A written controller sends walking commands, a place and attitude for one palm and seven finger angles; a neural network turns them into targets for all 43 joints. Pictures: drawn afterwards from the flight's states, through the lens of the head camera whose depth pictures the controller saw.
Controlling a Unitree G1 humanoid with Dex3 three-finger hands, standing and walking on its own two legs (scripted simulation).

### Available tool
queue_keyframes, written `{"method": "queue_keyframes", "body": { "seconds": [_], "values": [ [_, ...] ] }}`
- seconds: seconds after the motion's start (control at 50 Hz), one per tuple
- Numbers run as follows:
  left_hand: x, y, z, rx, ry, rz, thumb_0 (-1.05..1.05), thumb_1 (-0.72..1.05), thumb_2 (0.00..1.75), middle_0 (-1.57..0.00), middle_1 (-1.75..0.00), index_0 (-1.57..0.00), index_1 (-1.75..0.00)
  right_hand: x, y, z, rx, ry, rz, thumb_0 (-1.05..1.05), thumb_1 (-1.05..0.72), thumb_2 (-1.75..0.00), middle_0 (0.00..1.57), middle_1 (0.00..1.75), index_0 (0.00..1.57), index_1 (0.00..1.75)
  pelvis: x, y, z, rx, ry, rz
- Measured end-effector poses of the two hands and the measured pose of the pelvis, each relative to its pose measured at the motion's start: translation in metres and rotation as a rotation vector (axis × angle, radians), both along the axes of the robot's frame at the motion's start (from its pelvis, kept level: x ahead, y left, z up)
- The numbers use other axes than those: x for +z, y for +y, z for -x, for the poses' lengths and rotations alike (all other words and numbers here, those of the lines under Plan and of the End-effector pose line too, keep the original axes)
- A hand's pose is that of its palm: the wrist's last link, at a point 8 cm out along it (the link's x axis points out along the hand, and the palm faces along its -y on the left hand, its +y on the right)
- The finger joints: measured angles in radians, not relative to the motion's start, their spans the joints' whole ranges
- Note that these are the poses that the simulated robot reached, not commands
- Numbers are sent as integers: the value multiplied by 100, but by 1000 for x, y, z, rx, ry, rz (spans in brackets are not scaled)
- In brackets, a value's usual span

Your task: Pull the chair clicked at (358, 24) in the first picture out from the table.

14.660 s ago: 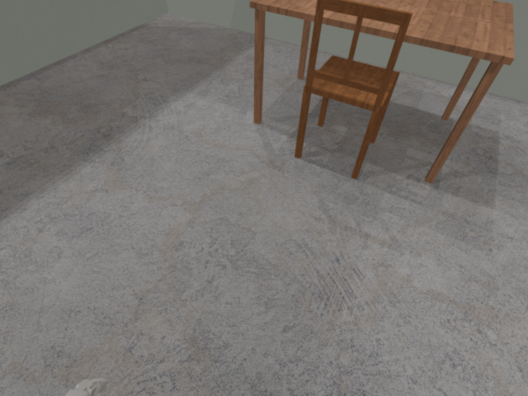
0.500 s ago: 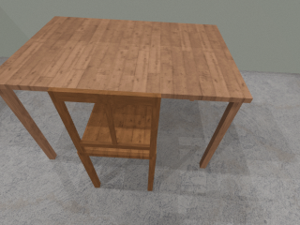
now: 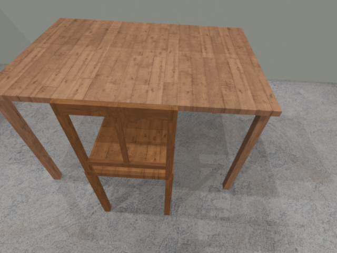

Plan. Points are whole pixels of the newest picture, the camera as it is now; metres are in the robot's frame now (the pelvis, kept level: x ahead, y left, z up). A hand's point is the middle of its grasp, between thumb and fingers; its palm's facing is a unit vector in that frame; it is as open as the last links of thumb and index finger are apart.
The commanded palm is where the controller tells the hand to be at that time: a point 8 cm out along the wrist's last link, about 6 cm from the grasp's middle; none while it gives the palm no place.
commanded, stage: look again from close up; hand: left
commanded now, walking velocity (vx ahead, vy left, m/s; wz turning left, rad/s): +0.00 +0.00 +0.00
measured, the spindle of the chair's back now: (122, 141) +0.49 +0.19 -0.10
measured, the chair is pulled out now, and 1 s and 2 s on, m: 0.00 0.00 0.00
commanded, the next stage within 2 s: none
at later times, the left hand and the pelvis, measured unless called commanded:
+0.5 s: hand out of the picture -0.03 +0.14 -0.18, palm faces +0.04 -0.99 -0.15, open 7.4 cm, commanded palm none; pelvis +0.00 -0.01 +0.00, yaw +0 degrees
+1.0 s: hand out of the picture -0.03 +0.13 -0.18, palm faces +0.05 -0.99 -0.15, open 7.4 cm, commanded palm none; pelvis +0.00 -0.02 +0.00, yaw +0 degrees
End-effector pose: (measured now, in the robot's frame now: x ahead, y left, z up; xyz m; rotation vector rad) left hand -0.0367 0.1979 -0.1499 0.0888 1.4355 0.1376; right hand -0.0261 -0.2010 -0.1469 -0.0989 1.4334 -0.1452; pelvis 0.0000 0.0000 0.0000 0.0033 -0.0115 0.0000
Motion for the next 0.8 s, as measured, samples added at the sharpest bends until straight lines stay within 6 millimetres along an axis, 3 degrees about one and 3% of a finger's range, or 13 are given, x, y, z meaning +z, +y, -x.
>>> {"method": "queue_keyframes", "body": {
  "seconds": [0.8],
  "values": [
    [2,-13,1,12,6,-2,0,91,90,-20,-30,-20,-30,-1,-10,-2,8,9,-8,0,-91,-89,20,30,19,30,1,-12,-3,5,6,-3]
  ]
}}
